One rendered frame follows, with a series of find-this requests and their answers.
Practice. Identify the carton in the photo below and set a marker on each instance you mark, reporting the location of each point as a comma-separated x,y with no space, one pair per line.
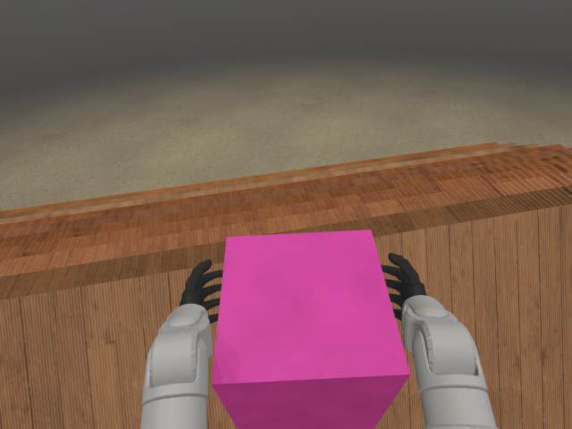
306,335

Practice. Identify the right robot forearm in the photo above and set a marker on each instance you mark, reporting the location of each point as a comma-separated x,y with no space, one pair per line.
448,369

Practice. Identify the left robot forearm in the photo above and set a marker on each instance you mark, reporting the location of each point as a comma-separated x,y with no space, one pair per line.
176,378

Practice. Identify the right robot hand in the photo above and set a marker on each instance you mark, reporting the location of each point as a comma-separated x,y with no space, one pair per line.
409,284

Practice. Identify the left robot hand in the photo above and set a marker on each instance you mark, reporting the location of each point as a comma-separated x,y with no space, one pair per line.
194,294

